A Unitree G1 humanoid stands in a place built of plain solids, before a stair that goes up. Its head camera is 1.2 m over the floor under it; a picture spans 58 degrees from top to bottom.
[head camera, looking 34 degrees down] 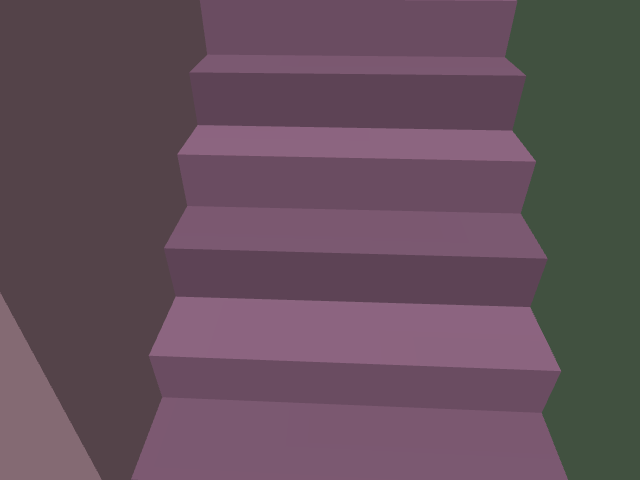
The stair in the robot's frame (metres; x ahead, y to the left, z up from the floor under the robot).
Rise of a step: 0.18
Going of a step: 0.22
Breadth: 1.21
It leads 3 degrees to the right of straight ahead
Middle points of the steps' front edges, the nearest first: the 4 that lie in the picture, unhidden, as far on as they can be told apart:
0.71 -0.08 0.35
0.93 -0.09 0.53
1.14 -0.10 0.71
1.36 -0.11 0.89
